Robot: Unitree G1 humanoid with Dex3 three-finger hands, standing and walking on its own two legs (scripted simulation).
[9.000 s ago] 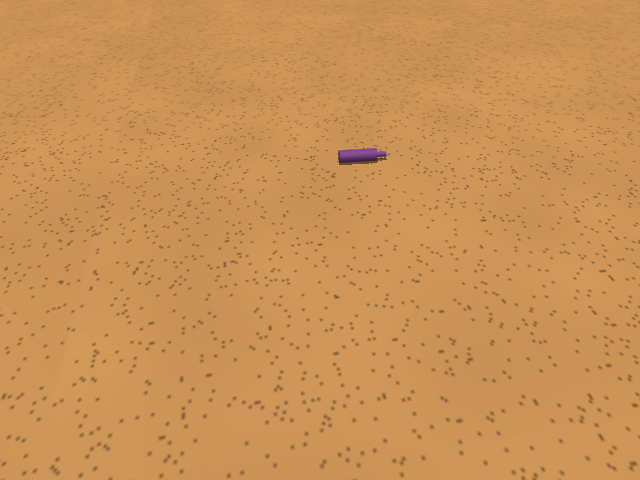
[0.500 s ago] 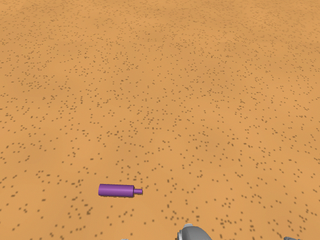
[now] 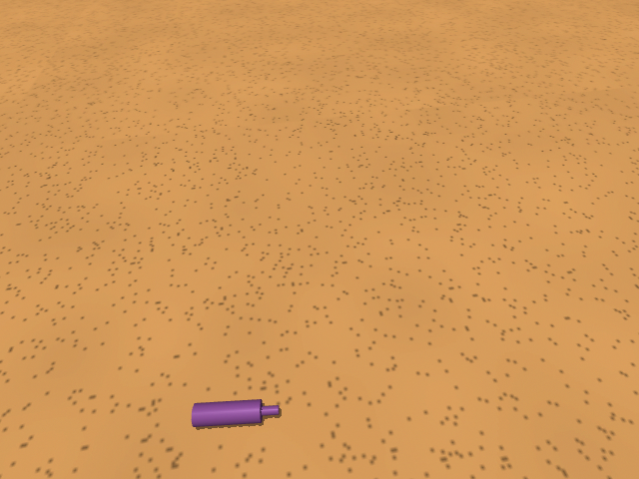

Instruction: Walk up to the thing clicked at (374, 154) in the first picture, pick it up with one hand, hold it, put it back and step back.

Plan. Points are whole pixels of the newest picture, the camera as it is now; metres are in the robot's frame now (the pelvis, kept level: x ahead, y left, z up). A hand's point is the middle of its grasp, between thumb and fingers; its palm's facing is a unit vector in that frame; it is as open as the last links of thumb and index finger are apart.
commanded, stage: walk up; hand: left
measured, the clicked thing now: (236, 412) +0.48 +0.25 -0.73
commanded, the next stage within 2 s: stand in 0.88 s
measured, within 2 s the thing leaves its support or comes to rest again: neither
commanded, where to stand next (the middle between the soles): +0.09 +0.03 m, yaw +1 degrees
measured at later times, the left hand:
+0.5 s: hand out of the picture +0.08 +0.28 -0.16, palm faces +0.03 -0.93 -0.36, open 7.4 cm
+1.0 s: hand out of the picture +0.07 +0.27 -0.14, palm faces +0.01 -0.94 -0.33, open 7.4 cm
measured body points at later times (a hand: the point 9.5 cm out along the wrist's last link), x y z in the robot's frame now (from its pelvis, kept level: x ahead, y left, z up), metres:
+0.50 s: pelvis +0.00 +0.01 +0.00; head +0.02 +0.02 +0.44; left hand +0.07 +0.33 -0.13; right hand +0.10 -0.29 -0.12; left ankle +0.06 +0.15 -0.73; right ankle +0.05 -0.12 -0.73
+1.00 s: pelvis +0.01 +0.01 +0.01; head +0.02 +0.02 +0.46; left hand +0.07 +0.32 -0.12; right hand +0.10 -0.29 -0.11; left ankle +0.06 +0.15 -0.73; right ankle +0.05 -0.12 -0.73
